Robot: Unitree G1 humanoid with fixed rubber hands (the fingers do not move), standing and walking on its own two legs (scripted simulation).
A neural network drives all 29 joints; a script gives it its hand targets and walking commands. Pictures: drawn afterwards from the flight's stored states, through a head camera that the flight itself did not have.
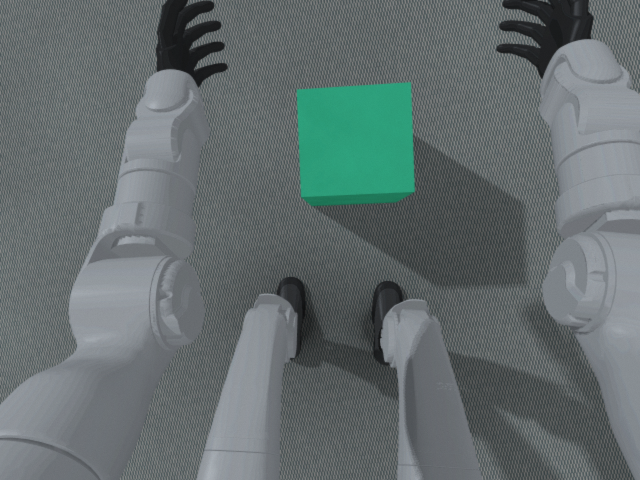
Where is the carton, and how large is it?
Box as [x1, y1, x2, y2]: [297, 82, 414, 205]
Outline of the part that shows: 410,82 297,89 301,197 311,205 395,202 414,191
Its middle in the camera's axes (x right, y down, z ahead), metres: +0.08 -0.19 +0.83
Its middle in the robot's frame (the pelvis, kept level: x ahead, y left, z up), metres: +0.52 -0.01 -0.52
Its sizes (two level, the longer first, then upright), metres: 0.210 0.200 0.250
